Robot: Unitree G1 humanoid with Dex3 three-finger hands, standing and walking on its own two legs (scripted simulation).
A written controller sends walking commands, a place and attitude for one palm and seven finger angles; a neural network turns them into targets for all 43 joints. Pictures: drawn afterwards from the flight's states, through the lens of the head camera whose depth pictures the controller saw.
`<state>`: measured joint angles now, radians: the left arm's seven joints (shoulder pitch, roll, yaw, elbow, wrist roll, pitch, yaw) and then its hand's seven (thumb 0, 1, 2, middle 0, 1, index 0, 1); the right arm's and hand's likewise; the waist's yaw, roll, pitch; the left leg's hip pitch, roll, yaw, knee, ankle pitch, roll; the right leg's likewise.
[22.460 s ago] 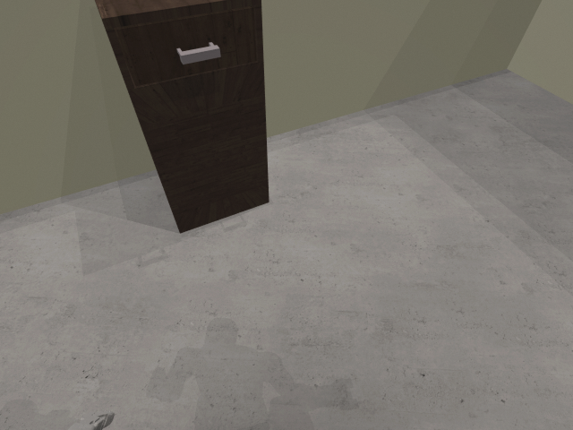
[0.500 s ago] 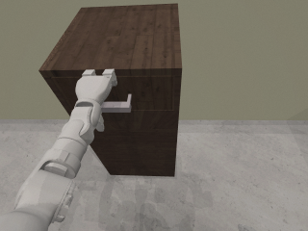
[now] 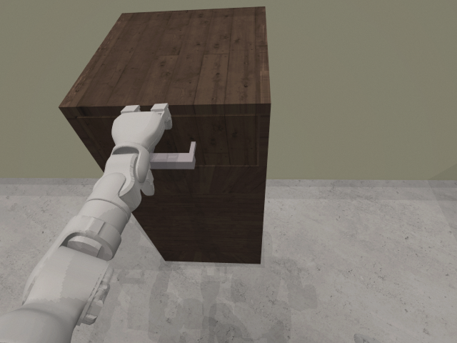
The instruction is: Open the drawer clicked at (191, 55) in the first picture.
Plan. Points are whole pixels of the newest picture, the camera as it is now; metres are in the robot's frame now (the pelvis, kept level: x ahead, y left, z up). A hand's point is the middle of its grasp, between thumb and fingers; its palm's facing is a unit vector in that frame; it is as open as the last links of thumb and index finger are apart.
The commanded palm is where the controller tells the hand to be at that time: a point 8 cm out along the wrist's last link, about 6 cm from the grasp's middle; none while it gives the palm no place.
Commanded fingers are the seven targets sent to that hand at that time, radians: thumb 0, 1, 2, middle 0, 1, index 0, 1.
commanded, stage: lower the fingers behind the handle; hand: left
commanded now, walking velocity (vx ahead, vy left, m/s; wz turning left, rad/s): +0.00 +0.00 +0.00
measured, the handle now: (170, 153) +0.50 +0.15 +0.02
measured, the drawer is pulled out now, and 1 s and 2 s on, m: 0.00 0.00 0.00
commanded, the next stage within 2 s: close the thumb around the handle in 1.70 s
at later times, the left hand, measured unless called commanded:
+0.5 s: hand (165, 166) +0.44 +0.14 +0.05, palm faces -0.07 -0.03 -1.00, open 13.8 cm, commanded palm +0.41 +0.15 +0.11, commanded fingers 0.00 -0.50 0.30 -0.30 -1.20 -0.30 -1.20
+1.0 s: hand (166, 174) +0.44 +0.15 +0.02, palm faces -0.03 -0.02 -1.00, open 14.0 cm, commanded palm +0.41 +0.15 +0.07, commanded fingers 0.00 -0.50 0.30 -0.30 -1.20 -0.30 -1.20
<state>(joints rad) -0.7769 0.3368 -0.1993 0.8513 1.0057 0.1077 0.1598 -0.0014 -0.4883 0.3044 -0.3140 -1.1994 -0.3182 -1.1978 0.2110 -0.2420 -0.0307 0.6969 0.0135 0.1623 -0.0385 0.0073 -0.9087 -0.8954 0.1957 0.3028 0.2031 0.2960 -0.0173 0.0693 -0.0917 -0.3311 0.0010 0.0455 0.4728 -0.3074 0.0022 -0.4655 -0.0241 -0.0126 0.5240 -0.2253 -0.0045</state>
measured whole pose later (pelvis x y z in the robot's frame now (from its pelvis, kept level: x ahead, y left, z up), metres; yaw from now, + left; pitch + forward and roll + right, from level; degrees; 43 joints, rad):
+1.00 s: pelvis +0.00 +0.00 -0.01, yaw +0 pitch +13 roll +1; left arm -0.70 0.28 -0.18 0.91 1.08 0.00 0.33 0.00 -0.49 0.30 -0.30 -1.19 -0.29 -1.18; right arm 0.26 -0.24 -0.07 0.72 -0.01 0.13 -0.02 0.01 -0.91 -0.90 0.20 0.30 0.20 0.30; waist -0.03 0.05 -0.11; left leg -0.45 0.01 0.04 0.58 -0.35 0.00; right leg -0.58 -0.02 -0.01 0.61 -0.26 -0.01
